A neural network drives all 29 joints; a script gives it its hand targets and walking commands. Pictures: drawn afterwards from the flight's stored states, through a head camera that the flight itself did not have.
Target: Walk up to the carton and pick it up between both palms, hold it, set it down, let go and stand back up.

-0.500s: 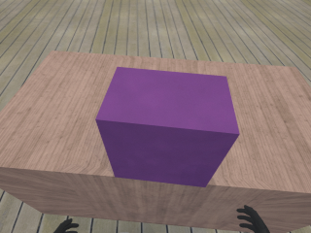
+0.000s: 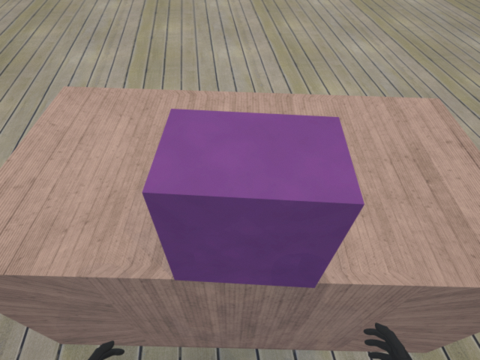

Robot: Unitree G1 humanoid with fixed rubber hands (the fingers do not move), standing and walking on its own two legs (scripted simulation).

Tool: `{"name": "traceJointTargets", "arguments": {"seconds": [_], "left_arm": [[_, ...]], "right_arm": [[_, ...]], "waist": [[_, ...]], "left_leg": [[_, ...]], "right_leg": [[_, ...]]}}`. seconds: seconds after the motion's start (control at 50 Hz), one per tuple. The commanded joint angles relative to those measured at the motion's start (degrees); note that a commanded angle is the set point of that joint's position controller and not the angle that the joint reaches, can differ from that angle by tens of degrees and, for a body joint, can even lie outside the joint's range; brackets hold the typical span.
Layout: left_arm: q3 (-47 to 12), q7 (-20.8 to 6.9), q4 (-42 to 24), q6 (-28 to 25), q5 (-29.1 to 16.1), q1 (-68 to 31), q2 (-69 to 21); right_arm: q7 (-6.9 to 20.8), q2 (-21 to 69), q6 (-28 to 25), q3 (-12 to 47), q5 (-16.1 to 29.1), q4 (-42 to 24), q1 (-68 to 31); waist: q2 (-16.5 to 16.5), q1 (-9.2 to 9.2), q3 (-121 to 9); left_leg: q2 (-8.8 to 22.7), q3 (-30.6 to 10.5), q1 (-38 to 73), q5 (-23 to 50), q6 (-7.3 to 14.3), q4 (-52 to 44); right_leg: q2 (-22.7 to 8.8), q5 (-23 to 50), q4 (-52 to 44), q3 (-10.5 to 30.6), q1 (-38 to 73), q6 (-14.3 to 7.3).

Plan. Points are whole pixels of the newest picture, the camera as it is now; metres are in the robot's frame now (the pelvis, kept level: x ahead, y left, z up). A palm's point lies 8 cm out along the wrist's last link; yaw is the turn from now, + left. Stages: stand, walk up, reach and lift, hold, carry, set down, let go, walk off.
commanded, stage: walk up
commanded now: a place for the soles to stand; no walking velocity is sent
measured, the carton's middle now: (249, 206) +0.37 +0.01 +0.03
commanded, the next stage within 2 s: reach and lift in 0.08 s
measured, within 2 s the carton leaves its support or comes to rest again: neither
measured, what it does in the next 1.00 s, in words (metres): stands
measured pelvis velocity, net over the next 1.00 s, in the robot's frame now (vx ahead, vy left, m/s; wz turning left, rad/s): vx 0.04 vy -0.01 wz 0.01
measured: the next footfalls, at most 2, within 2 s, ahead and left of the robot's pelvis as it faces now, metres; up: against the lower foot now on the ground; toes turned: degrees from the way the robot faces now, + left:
none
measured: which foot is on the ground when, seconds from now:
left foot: down 0.00-1.00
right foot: down 0.00-1.00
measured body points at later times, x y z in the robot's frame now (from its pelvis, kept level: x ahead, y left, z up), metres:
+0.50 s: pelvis +0.02 -0.01 +0.01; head +0.01 +0.02 +0.46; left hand +0.20 +0.24 -0.08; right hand +0.17 -0.27 -0.05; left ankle +0.04 +0.11 -0.73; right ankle +0.00 -0.08 -0.73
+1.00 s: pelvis +0.04 -0.01 +0.01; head +0.03 +0.01 +0.46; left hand +0.21 +0.25 -0.05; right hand +0.19 -0.26 -0.04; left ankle +0.04 +0.11 -0.73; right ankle +0.00 -0.08 -0.73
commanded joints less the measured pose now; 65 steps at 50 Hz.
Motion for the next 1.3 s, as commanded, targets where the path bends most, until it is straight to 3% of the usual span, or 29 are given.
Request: {"name": "traceJointTargets", "arguments": {"seconds": [0.0,0.04,0.06,0.08,0.1,0.12,0.14,0.18,0.2,0.26,0.28,0.34,0.42,0.48,0.54,0.56,0.64,0.7,0.72,0.8,0.9,0.96,1.1,1.18,1.28], "left_arm": [[2.3,0.2,-4.0,-0.9,-0.4,0.8,6.6],[2.5,0.1,-3.8,-1.0,-0.1,0.8,6.8],[2.5,0.1,-3.7,-1.2,-0.2,1.2,6.9],[3.3,3.4,-13.3,3.8,-1.0,-25.1,9.8],[1.7,5.3,-13.4,6.7,-1.0,-20.1,7.1],[1.1,5.8,-14.3,8.1,-1.1,-19.7,6.2],[0.9,5.6,-14.9,9.2,-1.9,-18.3,5.8],[1.0,4.9,-15.5,11.9,-1.6,-14.3,5.1],[1.0,4.4,-15.8,13.0,-2.5,-12.4,4.0],[3.0,3.8,-17.4,14.3,-2.1,-8.5,3.8],[4.4,3.9,-17.0,14.1,-1.2,-7.2,3.8],[6.1,4.1,-15.5,13.0,0.8,-6.6,4.1],[6.0,3.8,-17.8,9.8,1.1,-8.7,3.3],[4.7,4.2,-20.0,6.0,0.0,-9.5,2.6],[2.8,4.7,-22.0,2.3,-2.2,-9.6,2.6],[2.3,4.6,-20.8,1.5,-2.8,-9.1,2.4],[2.5,3.8,-18.4,-1.8,-3.6,-6.5,2.8],[2.7,3.2,-18.2,-5.4,-4.8,-5.0,3.9],[3.1,3.0,-16.9,-6.7,-5.4,-4.9,4.1],[2.5,2.7,-14.2,-11.6,-6.6,-3.4,4.4],[1.6,3.2,-12.5,-15.5,-7.3,-3.5,4.4],[0.5,3.6,-13.9,-18.0,-8.4,-3.7,4.6],[0.0,3.2,-12.2,-22.2,-10.1,-4.3,6.3],[-0.3,2.4,-12.0,-24.1,-11.4,-3.5,6.3],[-1.8,2.4,-12.6,-26.9,-14.1,-7.3,7.7]], "right_arm": [[-0.3,-8.3,-0.6,-2.5,0.1,-3.9,-0.1],[-0.3,-8.0,-0.7,-2.5,0.1,-4.0,-0.7],[-0.2,-7.4,-0.9,-2.2,0.0,-4.1,-1.0],[1.9,-3.5,-8.3,-7.5,-0.7,5.1,-15.3],[3.7,-4.4,-11.2,-7.2,-1.9,7.8,-11.3],[4.7,-4.6,-12.3,-7.9,-1.4,8.5,-11.1],[5.0,-4.8,-12.8,-7.8,-1.2,7.3,-10.0],[4.6,-5.9,-13.3,-7.8,0.1,5.7,-6.3],[4.0,-5.6,-13.5,-7.1,0.7,2.9,-6.1],[4.2,-7.5,-12.9,-7.2,1.7,-1.4,-5.8],[4.6,-7.6,-12.6,-6.8,2.1,-2.0,-4.8],[5.1,-7.1,-11.1,-5.8,2.9,-2.8,-3.4],[5.0,-7.1,-11.0,-4.7,4.0,-7.7,-3.3],[5.6,-5.2,-11.6,-5.0,5.2,-7.8,-1.6],[5.9,-4.3,-12.3,-5.8,5.9,-9.2,0.5],[6.0,-4.6,-12.3,-5.9,6.1,-7.3,1.0],[5.4,-5.1,-14.4,-6.6,6.5,-6.6,1.5],[4.8,-5.4,-16.6,-5.6,8.3,-6.0,1.0],[4.7,-5.9,-17.5,-5.7,8.1,-6.3,0.6],[4.5,-5.8,-20.7,-5.1,9.3,-5.4,0.2],[5.6,-7.0,-23.3,-4.4,12.1,-3.4,-1.1],[6.0,-7.9,-25.2,-4.1,14.3,-4.4,-1.1],[6.2,-7.5,-26.1,-2.4,17.8,-1.8,-0.1],[5.7,-8.3,-27.5,-2.2,19.1,-3.6,0.0],[5.4,-8.3,-28.1,-3.6,18.5,-6.0,-2.2]], "waist": [[0.6,-0.45,0.2],[2.9,-0.36,0.1],[2.2,-0.03,-0.1],[5.1,-2.91,-0.7],[3.1,-3.34,1.0],[1.0,-3.98,0.2],[-2.6,-4.3,-1.3],[-4.2,-4.21,-3.2],[-5.9,-3.19,-2.7],[-3.9,-1.31,-3.0],[-1.7,-0.57,-2.9],[0.4,0.78,-0.5],[-1.0,-0.07,0.8],[1.1,-0.92,0.6],[0.6,-2.35,-0.3],[1.6,-2.55,0.2],[0.3,-2.96,-0.5],[-0.8,-2.68,-2.6],[-2.9,-2.5,-3.4],[-3.3,-1.28,-2.5],[-0.2,0.05,-2.5],[0.7,-0.37,-3.7],[0.3,-0.84,-2.1],[-0.7,-1.55,-3.4],[-1.1,-2.09,-2.8]], "left_leg": [[6.8,-8.7,3.1,-3.2,1.7,-6.9],[6.9,-8.3,1.8,-3.3,1.7,-7.4],[7.1,-8.1,2.7,-1.9,1.9,-7.7],[2.1,-4.2,-3.0,-13.3,-1.0,-4.4],[2.6,-4.4,-0.4,-18.3,-0.4,-4.5],[2.7,-5.2,1.5,-17.4,0.1,-4.7],[1.5,-4.7,8.3,-12.3,-0.4,-1.2],[-0.3,-5.4,20.4,-5.9,-2.1,2.3],[-1.1,-5.0,24.0,-2.5,-2.1,1.8],[-1.9,-3.4,20.3,3.1,-2.1,-3.2],[-1.9,-3.0,17.7,5.6,-2.2,-4.4],[-2.8,-2.4,14.1,8.0,-2.7,-6.9],[-3.1,-2.8,18.1,10.2,-2.2,-8.5],[-3.0,-2.9,19.4,8.0,-2.2,-10.0],[-2.2,-3.7,21.2,6.6,-1.8,-10.5],[-2.0,-4.0,21.3,6.6,-2.0,-11.0],[-1.9,-4.5,21.4,9.4,-2.0,-10.6],[-2.2,-4.6,21.7,13.4,-2.1,-9.9],[-2.2,-5.0,20.3,13.9,-2.0,-9.8],[-2.2,-5.2,18.3,15.5,-2.1,-9.7],[-1.7,-5.6,18.0,15.6,-2.9,-9.7],[-1.9,-5.9,18.9,17.7,-3.1,-8.4],[-2.4,-6.0,15.2,11.8,-2.5,-8.1],[-2.7,-6.3,14.3,12.9,-2.6,-7.8],[-2.6,-6.7,10.7,7.5,-2.5,-8.1]], "right_leg": [[-7.4,2.0,-8.0,10.9,-6.6,-0.1],[-7.5,3.8,-7.5,10.9,-4.6,-0.2],[-7.6,5.0,-6.6,10.9,-4.9,0.1],[-2.8,-11.5,-1.2,2.0,-10.3,-0.6],[-3.1,-12.6,0.4,1.4,-10.6,-0.7],[-3.3,-12.2,-0.1,1.1,-11.3,-0.8],[-4.8,-13.0,-2.7,2.4,-14.9,-1.2],[-7.0,-14.2,-8.0,4.0,-21.1,-2.1],[-6.9,-9.9,-10.1,4.1,-21.4,-1.9],[-4.0,3.7,-10.0,2.9,-11.3,-0.1],[-2.8,8.3,-8.9,2.1,-7.2,0.5],[-1.9,12.0,-9.8,2.6,-0.8,1.0],[-2.6,16.0,-12.7,3.4,-2.6,1.8],[-3.4,13.1,-14.1,4.2,-3.0,1.4],[-4.0,9.4,-15.5,5.2,-5.3,1.3],[-4.0,9.6,-15.6,4.6,-6.1,1.0],[-3.8,13.2,-15.6,4.9,-4.7,1.4],[-3.1,17.0,-15.2,4.8,-1.9,1.9],[-3.1,18.8,-14.8,4.9,-0.8,2.2],[-2.6,19.8,-14.4,5.4,1.1,2.1],[-2.2,15.0,-14.2,5.3,-0.4,1.1],[-2.4,17.6,-13.8,5.7,-1.2,1.3],[-3.5,13.6,-12.8,6.8,-1.6,1.6],[-3.5,17.7,-12.2,7.3,0.9,2.2],[-3.8,10.0,-11.9,7.4,-1.3,2.2]]}}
